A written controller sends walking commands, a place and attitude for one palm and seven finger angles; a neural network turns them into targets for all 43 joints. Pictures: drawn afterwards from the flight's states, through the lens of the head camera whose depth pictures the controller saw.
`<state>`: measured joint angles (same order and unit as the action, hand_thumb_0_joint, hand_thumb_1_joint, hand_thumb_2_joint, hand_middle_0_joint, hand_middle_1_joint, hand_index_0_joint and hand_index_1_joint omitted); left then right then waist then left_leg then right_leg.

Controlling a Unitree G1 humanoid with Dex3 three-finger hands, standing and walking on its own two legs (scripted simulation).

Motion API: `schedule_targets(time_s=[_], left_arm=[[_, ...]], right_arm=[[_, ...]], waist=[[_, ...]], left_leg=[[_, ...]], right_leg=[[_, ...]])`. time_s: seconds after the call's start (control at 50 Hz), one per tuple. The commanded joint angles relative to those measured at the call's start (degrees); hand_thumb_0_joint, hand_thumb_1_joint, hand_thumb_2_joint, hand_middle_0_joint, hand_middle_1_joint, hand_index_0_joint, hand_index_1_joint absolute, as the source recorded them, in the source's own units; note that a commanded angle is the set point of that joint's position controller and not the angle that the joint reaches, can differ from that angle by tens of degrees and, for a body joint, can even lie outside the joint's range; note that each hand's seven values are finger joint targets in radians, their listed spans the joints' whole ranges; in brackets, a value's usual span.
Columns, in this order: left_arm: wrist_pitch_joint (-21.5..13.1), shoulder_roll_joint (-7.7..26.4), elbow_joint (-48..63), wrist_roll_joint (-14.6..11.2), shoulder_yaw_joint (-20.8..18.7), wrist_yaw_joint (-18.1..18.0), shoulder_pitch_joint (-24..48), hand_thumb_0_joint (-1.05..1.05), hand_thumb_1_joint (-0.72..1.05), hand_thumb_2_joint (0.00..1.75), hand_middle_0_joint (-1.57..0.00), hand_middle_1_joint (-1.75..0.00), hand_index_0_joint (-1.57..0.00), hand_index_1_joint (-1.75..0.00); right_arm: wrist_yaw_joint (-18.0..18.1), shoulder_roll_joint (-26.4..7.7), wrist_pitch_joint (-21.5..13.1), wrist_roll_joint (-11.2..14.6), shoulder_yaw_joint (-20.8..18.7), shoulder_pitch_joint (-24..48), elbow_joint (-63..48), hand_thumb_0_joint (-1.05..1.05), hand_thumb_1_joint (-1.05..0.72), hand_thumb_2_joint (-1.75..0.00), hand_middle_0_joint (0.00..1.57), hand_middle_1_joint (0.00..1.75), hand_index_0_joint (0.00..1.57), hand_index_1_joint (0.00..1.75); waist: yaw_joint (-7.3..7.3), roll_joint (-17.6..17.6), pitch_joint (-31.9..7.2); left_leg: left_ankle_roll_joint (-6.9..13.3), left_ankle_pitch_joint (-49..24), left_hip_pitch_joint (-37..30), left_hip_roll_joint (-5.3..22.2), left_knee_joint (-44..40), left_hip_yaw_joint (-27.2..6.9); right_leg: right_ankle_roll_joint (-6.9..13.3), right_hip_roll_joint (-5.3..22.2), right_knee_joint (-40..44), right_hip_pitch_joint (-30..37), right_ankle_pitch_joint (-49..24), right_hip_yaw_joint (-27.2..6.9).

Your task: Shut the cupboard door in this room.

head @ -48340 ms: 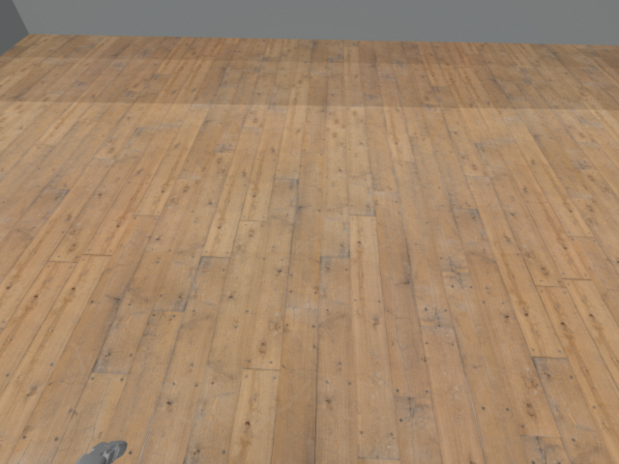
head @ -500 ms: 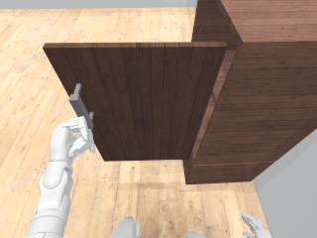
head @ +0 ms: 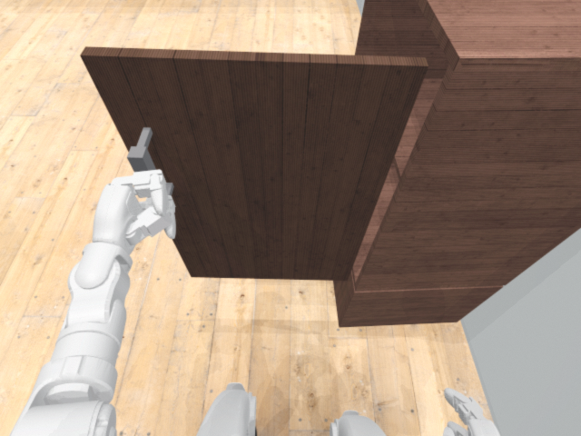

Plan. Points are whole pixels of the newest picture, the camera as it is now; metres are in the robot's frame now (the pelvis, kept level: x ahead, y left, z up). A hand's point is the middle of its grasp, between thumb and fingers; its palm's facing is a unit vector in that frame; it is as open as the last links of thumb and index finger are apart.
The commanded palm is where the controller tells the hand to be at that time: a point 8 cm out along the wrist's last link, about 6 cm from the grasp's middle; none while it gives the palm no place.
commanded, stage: push the door shut along its arc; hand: left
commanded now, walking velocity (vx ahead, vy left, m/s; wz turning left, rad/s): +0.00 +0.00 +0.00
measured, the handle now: (155, 174) +0.46 +0.22 +0.07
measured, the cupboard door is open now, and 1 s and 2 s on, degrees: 86 72 59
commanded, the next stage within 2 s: pull the fist back off the door in 1.50 s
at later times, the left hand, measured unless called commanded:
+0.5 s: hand (184, 184) +0.44 +0.17 +0.07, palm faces -0.16 -0.99 -0.04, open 3.1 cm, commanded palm +0.44 +0.21 +0.07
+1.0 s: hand (224, 149) +0.51 +0.12 +0.08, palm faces -0.30 -0.95 -0.02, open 3.1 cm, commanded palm +0.51 +0.17 +0.07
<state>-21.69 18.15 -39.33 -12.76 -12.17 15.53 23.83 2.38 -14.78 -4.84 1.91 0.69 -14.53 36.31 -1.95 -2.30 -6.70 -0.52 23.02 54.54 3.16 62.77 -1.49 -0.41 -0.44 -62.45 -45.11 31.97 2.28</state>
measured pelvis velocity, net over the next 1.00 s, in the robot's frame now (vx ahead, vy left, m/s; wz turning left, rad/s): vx -0.01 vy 0.01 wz -0.04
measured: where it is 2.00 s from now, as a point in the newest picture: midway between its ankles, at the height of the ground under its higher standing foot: outside the picture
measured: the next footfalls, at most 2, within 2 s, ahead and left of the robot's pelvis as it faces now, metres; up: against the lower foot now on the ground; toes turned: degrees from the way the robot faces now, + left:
none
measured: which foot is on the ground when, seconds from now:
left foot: down 0.00-1.00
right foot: down 0.00-1.00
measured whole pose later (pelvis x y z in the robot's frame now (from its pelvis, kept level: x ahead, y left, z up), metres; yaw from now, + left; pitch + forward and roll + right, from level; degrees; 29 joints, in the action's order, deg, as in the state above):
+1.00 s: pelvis -0.01 +0.01 -0.03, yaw -2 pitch +23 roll -4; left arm -19.9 27.6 -67.3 -6.8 -16.2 24.0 57.5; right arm 0.2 -15.9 -3.7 1.3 1.4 -18.6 38.0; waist -10.1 -3.3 -7.4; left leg 0.1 24.2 68.7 4.5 69.9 -1.7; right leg -0.8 -1.8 -68.9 -59.2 32.6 1.9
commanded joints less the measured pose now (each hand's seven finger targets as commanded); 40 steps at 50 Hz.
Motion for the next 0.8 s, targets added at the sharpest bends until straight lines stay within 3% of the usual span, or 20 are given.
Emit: schedule_targets(time_s=[0.0, 0.08, 0.18, 0.24, 0.3, 0.32, 0.36, 0.4, 0.46, 0.5, 0.56, 0.62, 0.76, 0.78], left_arm=[[-2.7, 9.3, 9.6, -1.1, -1.9, 1.3, 22.9, 0.0, 0.9, 0.9, -1.3, -1.5, -1.3, -1.5], [-4.0, 8.4, 5.9, -0.5, -0.4, 1.9, 29.3, 0.0, 0.9, 0.9, -1.3, -1.5, -1.3, -1.5], [-5.0, 8.2, 3.7, 0.3, 1.0, 3.1, 35.3, 0.0, 0.9, 0.9, -1.3, -1.5, -1.3, -1.5], [-4.8, 10.8, 0.6, 0.7, -0.8, 3.7, 37.3, 0.0, 0.9, 0.9, -1.3, -1.5, -1.3, -1.5], [-4.6, 9.9, -1.4, 0.6, 0.0, 4.0, 40.9, 0.0, 0.9, 0.9, -1.3, -1.5, -1.3, -1.5], [-4.7, 12.4, -2.4, 0.8, -2.0, 3.9, 41.3, 0.0, 0.9, 0.9, -1.3, -1.5, -1.3, -1.5], [-4.8, 13.2, -3.5, 1.0, -2.7, 4.1, 42.1, 0.0, 0.9, 0.9, -1.3, -1.5, -1.3, -1.5], [-5.1, 11.2, -4.2, 1.2, -0.5, 4.7, 45.0, 0.0, 0.9, 0.9, -1.3, -1.5, -1.3, -1.5], [-5.7, 10.9, -4.7, 1.5, 0.3, 5.2, 47.7, 0.0, 0.9, 0.9, -1.3, -1.5, -1.3, -1.5], [-5.5, 12.6, -6.7, 1.7, -0.8, 5.5, 48.8, 0.0, 0.9, 0.9, -1.3, -1.5, -1.3, -1.5], [-5.2, 14.6, -8.1, 1.9, -2.3, 6.1, 50.0, 0.0, 0.9, 0.9, -1.3, -1.5, -1.3, -1.5], [-4.6, 11.8, -9.5, 2.1, 0.7, 7.1, 53.4, 0.0, 0.9, 0.9, -1.3, -1.5, -1.3, -1.5], [-3.1, 16.7, -14.0, 2.8, -2.5, 7.8, 58.3, 0.0, 0.9, 0.9, -1.3, -1.5, -1.3, -1.5], [-2.8, 16.2, -13.8, 2.9, -1.9, 7.9, 59.6, 0.0, 0.9, 0.9, -1.3, -1.5, -1.3, -1.5]], right_arm=[[0.7, -9.0, -1.7, 0.4, -3.3, -2.7, -5.9, 0.0, -0.9, -0.9, 0.2, 0.3, 0.2, 0.3], [0.6, -9.1, -1.5, 0.4, -3.3, -3.5, -4.8, 0.0, -0.9, -0.9, 0.2, 0.3, 0.2, 0.3], [0.4, -9.6, -1.4, 0.3, -3.7, -4.7, -3.7, 0.0, -0.9, -0.9, 0.2, 0.3, 0.2, 0.3], [0.4, -10.2, -1.1, 0.2, -3.8, -5.8, -3.0, 0.0, -0.9, -0.9, 0.2, 0.3, 0.2, 0.3], [0.2, -9.9, -1.0, 0.2, -3.7, -6.0, -2.6, 0.0, -0.9, -0.9, 0.2, 0.3, 0.2, 0.3], [0.2, -10.3, -0.8, 0.2, -3.7, -6.4, -2.4, 0.0, -0.9, -0.9, 0.2, 0.3, 0.2, 0.3], [0.2, -10.4, -0.6, 0.1, -3.7, -6.8, -2.5, 0.0, -0.9, -0.9, 0.2, 0.3, 0.2, 0.3], [-0.1, -10.1, -0.7, 0.1, -3.6, -6.7, -2.4, 0.0, -0.9, -0.9, 0.2, 0.3, 0.2, 0.3], [-0.3, -10.4, -0.7, 0.0, -3.7, -7.3, -2.1, 0.0, -0.9, -0.9, 0.2, 0.3, 0.2, 0.3], [-0.3, -10.8, -0.5, 0.0, -3.7, -7.6, -1.7, 0.0, -0.9, -0.9, 0.2, 0.3, 0.2, 0.3], [-0.4, -11.0, -0.4, -0.1, -3.6, -8.1, -1.7, 0.0, -0.9, -0.9, 0.2, 0.3, 0.2, 0.3], [-0.5, -10.8, -0.4, 0.1, -3.6, -8.5, -1.3, 0.0, -0.9, -0.9, 0.2, 0.3, 0.2, 0.3], [-0.6, -11.5, -0.5, 0.0, -3.2, -9.8, -0.6, 0.0, -0.9, -0.9, 0.2, 0.3, 0.2, 0.3], [-0.7, -11.3, -0.5, -0.1, -3.1, -9.9, -0.8, 0.0, -0.9, -0.9, 0.2, 0.3, 0.2, 0.3]], waist=[[-2.39, -0.6, -20.1], [-4.02, 0.7, -18.3], [-4.59, -4.1, -21.0], [-4.56, -3.0, -22.5], [-5.38, -3.5, -22.0], [-5.07, -2.7, -21.9], [-5.18, -2.1, -23.0], [-5.77, -4.2, -23.0], [-6.62, -5.3, -23.7], [-7.05, -3.8, -22.9], [-6.77, -4.6, -24.7], [-8.58, -4.2, -23.7], [-9.26, -4.4, -25.2], [-9.4, -5.3, -25.7]], left_leg=[[1.7, -8.3, -22.8, -1.3, -7.5, -1.1], [2.0, -5.6, -21.5, -1.3, -7.0, -1.6], [1.7, -4.9, -25.3, -1.1, -7.2, -2.7], [1.7, -5.8, -25.6, -0.9, -6.8, -3.4], [1.8, -4.7, -25.2, -1.0, -6.8, -3.3], [1.6, -4.4, -24.8, -0.7, -7.0, -3.6], [1.9, -5.6, -24.4, -0.9, -6.4, -3.4], [1.7, -5.5, -25.2, -0.8, -6.3, -3.7], [1.6, -5.7, -26.8, -0.6, -5.9, -4.5], [1.8, -4.5, -25.0, -0.6, -5.6, -4.4], [1.9, -6.5, -24.8, -0.7, -4.5, -4.0], [2.0, -5.4, -24.6, -0.5, -4.1, -4.3], [2.4, -6.8, -22.3, -0.5, -2.0, -4.4], [2.4, -7.2, -21.6, -0.6, -1.4, -4.1]], right_leg=[[1.6, -1.1, 10.4, -1.4, -16.1, -0.8], [1.5, -1.2, 10.4, -4.4, -12.9, -0.7], [2.0, -1.3, 9.7, -7.7, -10.9, -0.2], [2.3, -1.6, 9.0, -8.2, -11.2, 0.1], [2.1, -1.5, 9.4, -9.3, -10.5, 0.1], [2.2, -1.6, 9.1, -9.4, -10.1, 0.3], [2.2, -1.6, 8.9, -9.1, -10.8, 0.2], [2.3, -1.7, 8.5, -10.6, -10.6, 0.2], [2.4, -1.8, 7.9, -12.8, -10.5, 0.5], [2.3, -1.8, 8.2, -13.0, -9.9, 0.2], [2.5, -1.8, 7.5, -12.7, -10.9, 0.1], [2.2, -1.9, 7.6, -15.1, -10.1, 0.2], [2.4, -2.1, 6.2, -16.5, -10.5, 0.2], [2.3, -2.1, 6.0, -16.4, -10.8, 0.0]])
